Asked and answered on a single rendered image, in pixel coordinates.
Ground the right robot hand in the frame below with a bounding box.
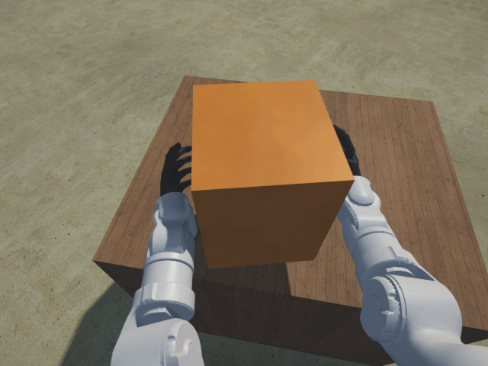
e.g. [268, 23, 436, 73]
[333, 124, 361, 176]

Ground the pedestal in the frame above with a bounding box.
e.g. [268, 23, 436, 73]
[92, 75, 488, 366]

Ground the left robot upper arm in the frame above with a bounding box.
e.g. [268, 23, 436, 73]
[111, 318, 204, 366]

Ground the robot left forearm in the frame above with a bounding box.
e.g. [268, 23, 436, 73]
[110, 192, 197, 366]

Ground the robot right forearm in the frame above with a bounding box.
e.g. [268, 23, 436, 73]
[337, 176, 462, 332]

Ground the left robot hand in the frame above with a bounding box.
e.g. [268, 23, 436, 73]
[160, 143, 192, 197]

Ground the right robot upper arm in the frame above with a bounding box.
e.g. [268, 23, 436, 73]
[360, 274, 488, 366]

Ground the carton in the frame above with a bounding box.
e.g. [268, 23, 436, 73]
[191, 80, 355, 269]

